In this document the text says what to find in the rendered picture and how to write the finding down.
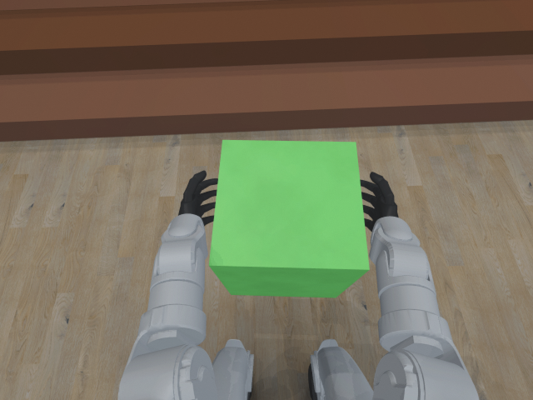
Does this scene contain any robot right hand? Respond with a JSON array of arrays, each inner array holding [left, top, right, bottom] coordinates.
[[360, 172, 398, 231]]

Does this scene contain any carton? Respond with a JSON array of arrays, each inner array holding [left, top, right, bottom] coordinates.
[[209, 140, 370, 298]]

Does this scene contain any robot right shin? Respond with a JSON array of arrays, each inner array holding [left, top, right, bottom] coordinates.
[[316, 339, 338, 400]]

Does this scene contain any robot left forearm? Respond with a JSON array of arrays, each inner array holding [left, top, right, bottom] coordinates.
[[118, 213, 208, 400]]

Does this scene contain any left robot upper arm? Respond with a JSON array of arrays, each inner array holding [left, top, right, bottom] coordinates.
[[119, 343, 218, 400]]

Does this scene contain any robot left hand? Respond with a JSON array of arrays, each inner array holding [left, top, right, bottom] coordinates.
[[178, 171, 218, 227]]

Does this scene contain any left robot thigh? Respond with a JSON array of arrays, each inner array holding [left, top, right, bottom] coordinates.
[[212, 347, 254, 400]]

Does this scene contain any robot right forearm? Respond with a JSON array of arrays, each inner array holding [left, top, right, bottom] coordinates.
[[369, 217, 478, 394]]

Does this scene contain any right robot upper arm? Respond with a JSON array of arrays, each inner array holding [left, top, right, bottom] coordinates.
[[372, 349, 479, 400]]

